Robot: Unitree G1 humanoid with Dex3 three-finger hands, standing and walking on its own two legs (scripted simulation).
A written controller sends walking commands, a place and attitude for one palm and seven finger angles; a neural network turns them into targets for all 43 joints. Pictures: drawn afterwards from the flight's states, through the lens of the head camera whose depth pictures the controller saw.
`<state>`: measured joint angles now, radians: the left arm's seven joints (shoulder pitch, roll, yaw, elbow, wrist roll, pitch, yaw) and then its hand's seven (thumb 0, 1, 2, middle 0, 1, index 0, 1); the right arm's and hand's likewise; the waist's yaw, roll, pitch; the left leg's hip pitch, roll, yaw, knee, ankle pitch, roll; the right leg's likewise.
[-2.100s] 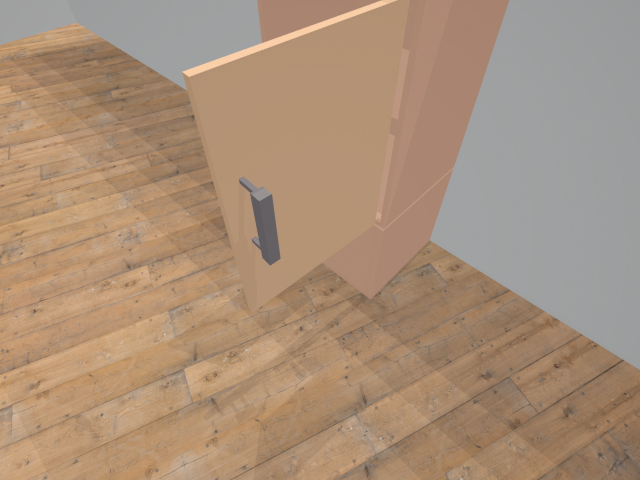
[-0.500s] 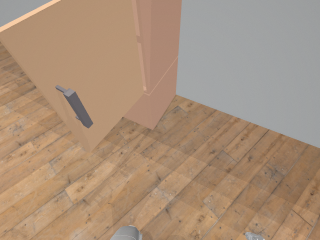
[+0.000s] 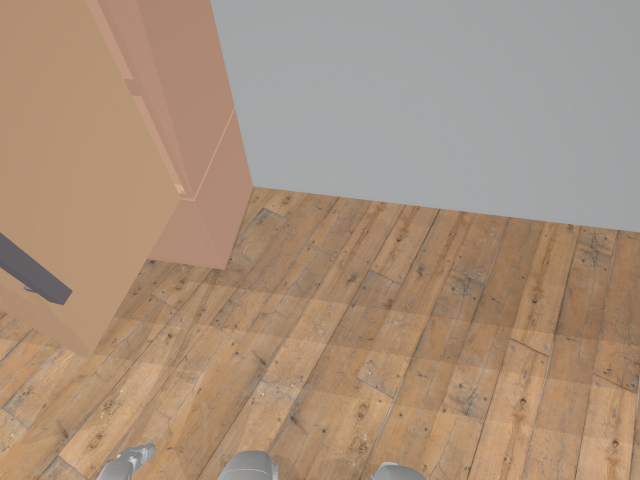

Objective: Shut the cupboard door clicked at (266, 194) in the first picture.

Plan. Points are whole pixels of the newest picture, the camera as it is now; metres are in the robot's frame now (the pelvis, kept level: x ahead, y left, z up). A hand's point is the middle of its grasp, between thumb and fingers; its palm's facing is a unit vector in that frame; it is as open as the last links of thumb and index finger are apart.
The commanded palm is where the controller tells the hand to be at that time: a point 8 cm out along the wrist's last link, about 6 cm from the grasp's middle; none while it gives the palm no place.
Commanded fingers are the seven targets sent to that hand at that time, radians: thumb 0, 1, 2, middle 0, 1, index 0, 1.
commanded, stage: walk to a spot facing it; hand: left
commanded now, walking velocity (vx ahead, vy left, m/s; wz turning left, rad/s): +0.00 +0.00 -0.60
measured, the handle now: (12, 266) +0.36 +0.47 -0.01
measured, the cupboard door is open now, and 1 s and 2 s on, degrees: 85 85 85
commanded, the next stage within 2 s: turn to face it in 1.50 s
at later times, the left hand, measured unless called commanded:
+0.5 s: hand (247, 417) +0.20 +0.13 -0.15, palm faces -0.31 -0.92 -0.23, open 7.4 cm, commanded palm none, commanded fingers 0.00 0.90 0.90 -0.20 -0.30 -0.20 -0.30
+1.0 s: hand (332, 306) +0.38 +0.01 -0.14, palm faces -0.58 -0.80 -0.15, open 7.4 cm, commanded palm none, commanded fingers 0.00 0.90 0.90 -0.20 -0.30 -0.20 -0.30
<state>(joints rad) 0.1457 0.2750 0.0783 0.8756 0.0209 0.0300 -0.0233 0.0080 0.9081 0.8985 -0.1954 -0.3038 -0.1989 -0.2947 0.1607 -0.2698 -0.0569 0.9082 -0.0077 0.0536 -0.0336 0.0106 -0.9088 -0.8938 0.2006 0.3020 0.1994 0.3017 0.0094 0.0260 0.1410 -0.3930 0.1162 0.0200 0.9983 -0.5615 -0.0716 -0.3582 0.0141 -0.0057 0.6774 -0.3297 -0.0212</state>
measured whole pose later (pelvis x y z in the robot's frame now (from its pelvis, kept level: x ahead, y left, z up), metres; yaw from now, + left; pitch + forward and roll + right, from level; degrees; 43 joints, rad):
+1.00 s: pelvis +0.19 -0.09 +0.03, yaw -37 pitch +2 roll -1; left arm 0.14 0.23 0.08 0.94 0.03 0.02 -0.07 0.01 0.91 0.90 -0.19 -0.30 -0.20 -0.29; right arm 0.35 -0.17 -0.02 0.99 -0.04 -0.07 -0.01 0.01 -0.91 -0.89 0.20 0.30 0.20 0.30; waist 0.00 -0.03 0.07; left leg -0.13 0.12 0.21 0.39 -0.28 -0.03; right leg -0.56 -0.07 -0.08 0.93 -0.26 -0.01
